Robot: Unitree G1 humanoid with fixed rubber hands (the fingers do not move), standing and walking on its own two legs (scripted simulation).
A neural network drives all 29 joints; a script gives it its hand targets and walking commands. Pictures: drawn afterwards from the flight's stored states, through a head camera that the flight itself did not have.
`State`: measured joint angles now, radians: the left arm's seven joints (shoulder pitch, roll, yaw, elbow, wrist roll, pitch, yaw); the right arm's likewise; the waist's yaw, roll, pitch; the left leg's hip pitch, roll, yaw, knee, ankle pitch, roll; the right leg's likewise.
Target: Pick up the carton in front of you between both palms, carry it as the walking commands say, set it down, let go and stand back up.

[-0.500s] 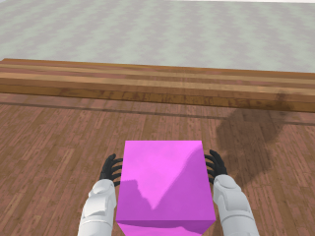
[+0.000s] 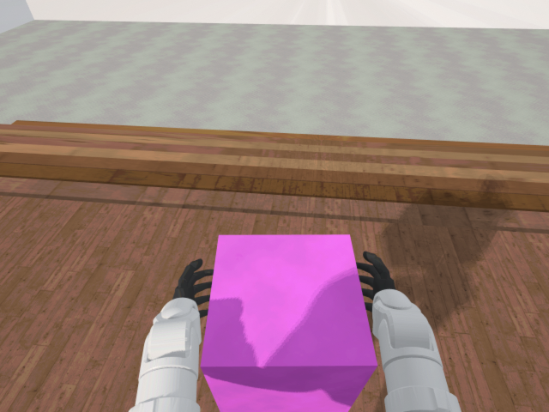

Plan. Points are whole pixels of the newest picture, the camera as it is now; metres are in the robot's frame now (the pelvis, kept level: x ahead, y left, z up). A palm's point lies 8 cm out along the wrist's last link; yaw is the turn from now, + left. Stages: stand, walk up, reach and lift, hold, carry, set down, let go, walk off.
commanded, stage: reach and lift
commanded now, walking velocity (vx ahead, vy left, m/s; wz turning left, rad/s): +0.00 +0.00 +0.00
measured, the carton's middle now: (284, 329) +0.30 +0.00 -0.05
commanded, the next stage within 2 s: hold in 0.62 s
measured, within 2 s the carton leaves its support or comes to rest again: neither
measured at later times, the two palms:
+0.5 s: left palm (185, 300) +0.31 +0.15 +0.04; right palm (383, 291) +0.31 -0.15 +0.04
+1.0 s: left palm (182, 299) +0.30 +0.15 +0.05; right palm (388, 291) +0.30 -0.15 +0.06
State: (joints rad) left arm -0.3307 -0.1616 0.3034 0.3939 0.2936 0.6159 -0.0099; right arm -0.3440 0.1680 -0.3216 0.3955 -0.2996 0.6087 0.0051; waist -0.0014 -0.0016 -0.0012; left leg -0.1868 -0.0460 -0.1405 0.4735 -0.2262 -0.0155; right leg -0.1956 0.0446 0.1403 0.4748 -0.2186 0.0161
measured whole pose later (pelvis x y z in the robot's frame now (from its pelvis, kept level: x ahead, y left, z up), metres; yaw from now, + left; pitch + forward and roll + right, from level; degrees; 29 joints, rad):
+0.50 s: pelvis +0.02 +0.00 +0.01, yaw +0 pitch -4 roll +0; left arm -0.24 -0.15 0.22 0.29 0.27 0.68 0.00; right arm -0.26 0.15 -0.23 0.29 -0.27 0.67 0.00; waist 0.00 0.00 -0.01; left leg -0.09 -0.04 -0.14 0.38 -0.21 -0.01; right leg -0.10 0.04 0.14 0.38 -0.20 0.01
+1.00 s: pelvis +0.01 +0.00 +0.01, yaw +0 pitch -7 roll +0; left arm -0.28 -0.15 0.23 0.25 0.28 0.77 -0.01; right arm -0.29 0.16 -0.25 0.25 -0.28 0.76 0.01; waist 0.00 0.00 0.01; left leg -0.05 -0.04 -0.13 0.37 -0.20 -0.01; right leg -0.06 0.04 0.14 0.37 -0.19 0.01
